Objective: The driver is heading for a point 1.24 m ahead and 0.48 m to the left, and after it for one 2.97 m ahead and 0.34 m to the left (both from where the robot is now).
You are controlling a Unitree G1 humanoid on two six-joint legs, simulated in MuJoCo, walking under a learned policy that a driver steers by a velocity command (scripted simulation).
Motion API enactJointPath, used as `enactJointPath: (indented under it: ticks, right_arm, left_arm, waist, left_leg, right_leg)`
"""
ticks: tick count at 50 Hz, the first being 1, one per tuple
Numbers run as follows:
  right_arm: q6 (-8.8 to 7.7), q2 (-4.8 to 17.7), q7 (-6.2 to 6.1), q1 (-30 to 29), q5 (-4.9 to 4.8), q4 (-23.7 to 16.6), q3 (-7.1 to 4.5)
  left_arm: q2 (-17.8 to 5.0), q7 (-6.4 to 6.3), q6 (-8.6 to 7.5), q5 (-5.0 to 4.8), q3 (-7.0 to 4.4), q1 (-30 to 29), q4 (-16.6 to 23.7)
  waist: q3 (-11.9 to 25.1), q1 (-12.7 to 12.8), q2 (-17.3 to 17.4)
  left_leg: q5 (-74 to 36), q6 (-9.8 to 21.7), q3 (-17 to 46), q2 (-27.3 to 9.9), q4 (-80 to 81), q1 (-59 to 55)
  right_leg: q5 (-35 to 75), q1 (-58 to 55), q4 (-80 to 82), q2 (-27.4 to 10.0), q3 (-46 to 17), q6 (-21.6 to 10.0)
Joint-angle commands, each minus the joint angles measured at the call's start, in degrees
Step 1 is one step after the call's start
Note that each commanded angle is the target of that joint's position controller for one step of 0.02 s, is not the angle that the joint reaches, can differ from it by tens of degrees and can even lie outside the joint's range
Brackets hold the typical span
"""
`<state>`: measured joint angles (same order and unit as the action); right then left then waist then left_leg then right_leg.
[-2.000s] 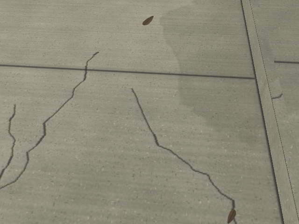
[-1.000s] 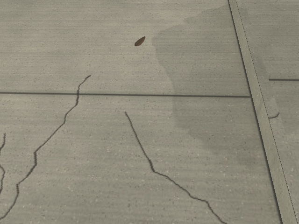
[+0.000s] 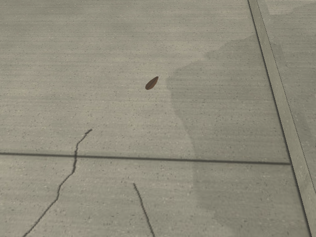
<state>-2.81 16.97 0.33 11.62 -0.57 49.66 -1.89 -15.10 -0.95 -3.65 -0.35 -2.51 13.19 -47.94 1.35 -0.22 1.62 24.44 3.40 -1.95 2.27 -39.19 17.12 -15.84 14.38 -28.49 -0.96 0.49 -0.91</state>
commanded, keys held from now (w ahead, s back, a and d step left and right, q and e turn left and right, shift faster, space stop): w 0.72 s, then w+q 0.28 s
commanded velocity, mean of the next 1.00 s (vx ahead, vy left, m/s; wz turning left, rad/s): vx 0.46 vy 0.00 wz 0.07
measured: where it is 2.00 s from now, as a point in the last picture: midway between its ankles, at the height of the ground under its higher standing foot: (127, 149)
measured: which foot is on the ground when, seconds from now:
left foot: up 0.00-0.32, down 0.34-0.92, up 0.94-1.00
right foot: down 0.00-0.36, up 0.38-0.88, down 0.90-1.00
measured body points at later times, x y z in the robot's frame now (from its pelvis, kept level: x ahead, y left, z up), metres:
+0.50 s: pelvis +0.21 +0.07 +0.00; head +0.24 +0.09 +0.45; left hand +0.28 +0.35 -0.13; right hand +0.33 -0.20 -0.11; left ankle +0.25 +0.16 -0.74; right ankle +0.15 -0.09 -0.65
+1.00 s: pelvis +0.49 +0.03 -0.01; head +0.52 +0.03 +0.44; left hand +0.66 +0.30 -0.10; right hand +0.50 -0.24 -0.15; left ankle +0.33 +0.16 -0.65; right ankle +0.58 -0.06 -0.74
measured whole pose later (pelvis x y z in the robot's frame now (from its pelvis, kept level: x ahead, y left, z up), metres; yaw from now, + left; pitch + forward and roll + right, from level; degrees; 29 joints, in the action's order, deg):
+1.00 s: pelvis +0.49 +0.03 -0.01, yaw +6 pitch +1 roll +0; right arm -3.2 16.0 -0.3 21.9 -2.2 54.9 -2.6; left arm -14.0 1.2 -6.2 0.1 -2.5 3.6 -43.8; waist -3.0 -2.7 1.4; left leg 25.6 2.3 3.8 0.1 -62.6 15.9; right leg -8.2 22.5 -29.3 -0.2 4.1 -1.9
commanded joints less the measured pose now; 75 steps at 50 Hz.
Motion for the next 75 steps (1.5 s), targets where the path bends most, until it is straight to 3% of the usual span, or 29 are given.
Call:
enactJointPath:
  ticks: [1,8,12,16,17,18,19,20,21,22,24,29,35,40,44,45,46,47,48,50,55,61,66,69,71,72,73,74,75]
  right_arm:
    - [-2.68,6.0,1.04,-6.4,-1.1,-5.9,-1.34]
    - [-2.0,1.5,2.42,-13.1,-0.23,-6.8,0.05]
    - [-1.68,3.2,2.28,-15.9,-0.67,-7.7,-0.06]
    - [-1.83,6.9,1.91,-7.2,-0.37,-5.3,-1.9]
    - [-1.7,9.2,1.44,1.6,-0.51,-2.5,-3.33]
    - [-1.46,13.7,0.82,9.9,0.3,-0.9,-4.61]
    - [-1.25,16.1,1.29,12.8,0.21,0.0,-4.88]
    - [-1.7,11.4,1.54,9.3,-0.28,-0.6,-3.45]
    - [-2.08,9.1,1.58,5.1,-0.29,-1.5,-2.79]
    - [-2.34,7.8,1.69,1.4,0.17,-2.2,-2.5]
    - [-2.75,5.0,1.86,-1.6,1.16,-2.5,-1.8]
    - [-3.36,6.5,0.91,1.8,0.55,-0.2,-2.27]
    - [-2.46,7.6,-0.31,7.8,-0.07,2.3,-2.24]
    - [-0.78,7.9,-0.66,13.5,-0.57,4.8,-2.45]
    - [-0.01,9.3,-1.07,10.7,-0.54,4.0,-3.11]
    - [-0.07,7.7,-1.0,9.8,0.04,2.9,-2.43]
    - [-0.82,1.7,-0.71,13.9,0.56,1.1,-0.75]
    - [-1.68,0.3,-0.56,16.9,-0.73,1.8,-0.17]
    - [-2.01,7.1,-0.65,12.3,-2.29,1.0,-2.13]
    - [-1.74,6.4,-1.06,6.6,-2.19,-0.4,-2.56]
    - [1.9,1.7,-1.1,7.4,-1.3,-1.7,-3.01]
    - [1.19,0.9,0.87,-2.6,-0.62,-5.8,-2.46]
    - [1.26,1.6,2.44,-10.2,-0.64,-10.1,-2.25]
    - [1.75,4.1,2.75,-7.0,-0.6,-10.9,-3.54]
    - [2.19,9.9,1.81,10.0,-1.14,-6.5,-7.04]
    - [2.62,16.5,0.53,15.1,-1.55,-5.2,-8.86]
    - [1.35,18.5,1.07,12.2,-1.02,-7.9,-8.31]
    - [0.27,12.8,1.73,11.8,-0.63,-8.2,-6.59]
    - [-0.55,10.5,1.76,10.0,-0.51,-7.9,-5.92]
  left_arm:
    - [-9.3,0.16,-1.56,0.13,-2.55,9.7,0.1]
    - [-9.7,0.23,-1.05,-0.23,-2.51,6.5,0.2]
    - [-11.2,0.46,-1.25,-0.94,-3.11,8.9,-1.7]
    - [-11.5,0.3,-0.49,-1.22,-3.3,7.0,-2.3]
    - [-9.8,0.23,-0.34,-0.76,-2.7,7.3,-2.2]
    - [-6.0,0.13,-0.4,0.34,-1.36,9.1,-0.5]
    - [-1.3,0.06,-1.47,-0.02,0.02,13.1,0.1]
    - [-7.3,0.29,-2.32,-1.47,-1.51,10.4,-0.1]
    - [-9.5,0.53,-2.88,-2.28,-2.1,6.6,0.8]
    - [-9.1,0.17,-3.02,-1.8,-2.11,4.8,1.0]
    - [-7.4,-0.04,-2.32,-0.72,-2.32,4.8,0.8]
    - [-5.3,-0.06,-0.72,0.14,-2.05,-0.3,3.0]
    - [-3.0,1.34,-1.7,-0.28,-0.8,-11.9,6.4]
    - [-3.5,3.08,-2.62,-0.6,-0.56,-19.7,10.0]
    - [-8.3,2.91,-3.29,-0.54,-2.66,-8.1,7.4]
    - [-11.1,2.27,-3.32,0.07,-3.89,2.1,4.9]
    - [-16.6,1.69,-3.06,1.41,-5.24,10.3,3.7]
    - [-13.3,1.87,-2.63,0.9,-4.35,11.2,3.0]
    - [-8.9,1.74,-2.5,0.41,-3.01,7.2,3.6]
    - [-5.3,1.63,-2.6,0.41,-1.9,-0.4,3.7]
    - [-5.4,1.79,-4.01,1.23,-2.36,-5.3,2.1]
    - [-8.7,0.27,-3.11,0.95,-3.47,-2.6,0.2]
    - [-11.2,0.0,-1.22,-0.61,-4.47,1.7,-1.6]
    - [-13.3,-0.1,0.01,-1.53,-5.17,0.5,-1.2]
    - [-12.1,-0.07,0.66,-1.65,-4.53,-0.6,-0.6]
    - [-6.6,-0.02,0.19,0.78,-2.78,1.5,1.4]
    - [-3.0,0.49,-1.97,0.77,-1.18,3.0,4.0]
    - [-8.4,1.15,-3.72,-1.64,-2.26,-4.0,5.0]
    - [-8.7,1.38,-4.72,-2.53,-2.26,-6.2,5.9]
  waist:
    - [-1.0,4.1,-9.5]
    - [-3.9,3.6,-7.8]
    - [-5.3,4.0,-9.0]
    - [-2.1,-2.1,-8.0]
    - [2.9,-5.6,-6.0]
    - [10.6,-7.6,3.7]
    - [16.1,-5.8,18.3]
    - [10.5,-5.9,11.7]
    - [4.1,-4.8,8.4]
    - [1.5,-3.0,4.0]
    - [-0.5,-0.3,4.1]
    - [-3.3,0.0,1.0]
    - [-5.7,-3.8,0.7]
    - [-7.2,-5.0,0.8]
    - [0.6,2.8,3.2]
    - [8.4,7.3,2.7]
    - [18.6,7.5,-7.7]
    - [25.3,6.6,-16.6]
    - [15.3,6.8,-11.1]
    - [2.6,3.7,-6.1]
    - [-3.5,-1.3,-6.5]
    - [-5.5,1.4,-3.8]
    - [-7.4,3.5,-3.4]
    - [-3.6,0.0,-5.7]
    - [5.7,-8.9,-3.3]
    - [9.3,-7.8,8.9]
    - [18.0,-3.4,14.1]
    - [15.1,-7.0,5.4]
    - [8.3,-5.9,4.0]
  left_leg:
    - [5.7,0.1,4.4,-4.3,-18.6,31.2]
    - [-16.5,-3.6,0.0,-5.2,-0.9,17.7]
    - [-20.8,-2.7,0.5,-4.5,6.3,11.7]
    - [-18.2,0.8,-0.7,-2.9,9.7,-1.0]
    - [-17.7,2.4,-0.3,-3.0,9.9,-12.3]
    - [-12.0,6.7,14.8,-14.4,11.6,-28.0]
    - [2.6,13.7,40.8,-23.6,22.7,-36.9]
    - [8.7,12.3,41.4,-22.9,25.8,-32.3]
    - [5.2,10.3,33.6,-21.5,26.0,-25.7]
    - [-1.2,9.2,27.9,-19.3,26.7,-19.4]
    - [-11.3,8.5,20.0,-15.7,29.0,-11.7]
    - [-23.2,10.2,12.9,-14.8,33.0,-10.2]
    - [-26.0,7.9,6.5,-12.5,33.9,-12.5]
    - [-31.2,8.1,9.5,-15.9,28.4,-21.4]
    - [-49.9,5.4,9.7,-14.3,14.5,-20.6]
    - [-45.8,3.6,8.1,-11.2,2.3,-12.3]
    - [-23.5,-0.2,4.4,-3.3,-19.3,8.5]
    - [8.8,-1.3,8.4,0.6,-31.7,19.1]
    - [6.7,-0.8,10.7,-3.2,-35.8,23.6]
    - [-2.4,-0.9,8.0,-7.8,-32.0,22.3]
    - [-10.6,-2.2,7.8,-11.3,-25.4,17.2]
    - [-26.0,-2.7,4.4,-10.5,-6.6,19.1]
    - [-21.7,-0.5,1.0,-9.1,1.1,21.1]
    - [-13.0,2.5,-3.4,-4.5,2.0,13.1]
    - [-15.7,6.5,-4.4,0.9,6.6,-11.5]
    - [-13.6,12.1,16.8,-11.0,9.5,-27.8]
    - [-1.4,22.1,49.2,-21.4,20.6,-38.5]
    - [-0.9,18.9,46.6,-21.3,24.8,-37.5]
    - [-4.6,16.6,38.1,-19.5,24.3,-31.4]
  right_leg:
    - [4.7,-23.9,13.9,-19.3,-27.1,-13.9]
    - [13.0,-10.6,20.6,-10.6,-8.2,-9.4]
    - [10.8,-9.3,20.6,-12.5,-7.6,-8.8]
    - [23.5,-10.1,10.8,-12.4,-4.9,-5.9]
    - [27.6,-6.7,0.0,-9.5,-2.1,-4.3]
    - [15.1,6.1,-19.6,-4.8,1.6,-1.2]
    - [-16.7,21.0,-36.0,3.8,-2.0,0.9]
    - [-16.2,27.0,-43.5,0.6,-7.4,0.2]
    - [-10.9,29.2,-44.0,-2.4,-6.2,-1.3]
    - [-5.5,27.1,-42.0,-5.0,-5.0,-1.7]
    - [0.6,21.9,-37.8,-7.8,-5.3,-1.5]
    - [8.6,25.4,-27.4,-8.4,-4.1,1.0]
    - [22.5,23.6,-7.8,-5.4,-1.0,1.4]
    - [18.1,25.1,-0.5,-3.1,-1.6,0.2]
    - [13.7,4.3,3.4,0.8,0.6,-3.0]
    - [15.3,-12.9,0.3,-2.7,-2.2,-5.6]
    - [11.8,-36.9,-0.4,-17.8,-21.9,-12.2]
    - [3.6,-42.3,7.5,-25.2,-40.4,-16.6]
    - [-1.0,-34.2,10.1,-22.7,-34.2,-13.6]
    - [3.5,-17.0,14.8,-18.0,-19.4,-10.2]
    - [11.9,-3.3,22.2,-14.7,-4.0,-9.9]
    - [16.8,-7.3,23.0,-13.4,6.6,-9.0]
    - [20.2,-17.0,19.3,-16.4,9.7,-7.7]
    - [42.5,-20.1,8.7,-16.7,12.0,-5.8]
    - [45.9,-11.2,-15.2,-12.6,14.8,-2.3]
    - [13.0,8.6,-35.8,-7.2,15.1,1.3]
    - [-20.0,25.0,-49.7,3.4,1.5,3.0]
    - [-16.7,31.4,-51.9,0.5,-5.4,1.6]
    - [-11.5,33.5,-48.9,-1.9,-4.6,0.0]
Keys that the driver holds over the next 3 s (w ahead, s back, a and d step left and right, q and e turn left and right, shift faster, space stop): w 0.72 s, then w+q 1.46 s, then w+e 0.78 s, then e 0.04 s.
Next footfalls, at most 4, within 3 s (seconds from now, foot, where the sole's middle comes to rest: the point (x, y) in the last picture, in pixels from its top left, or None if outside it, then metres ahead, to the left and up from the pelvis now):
0.34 left None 0.29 0.16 -0.78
0.90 right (187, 215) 0.62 -0.06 -0.78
1.42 left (119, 176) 0.82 0.25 -0.78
1.92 right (129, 120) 1.18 0.23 -0.78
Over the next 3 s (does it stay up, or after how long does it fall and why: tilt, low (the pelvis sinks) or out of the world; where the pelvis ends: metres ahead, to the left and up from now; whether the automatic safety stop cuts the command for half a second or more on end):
stays up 1.40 0.59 -0.03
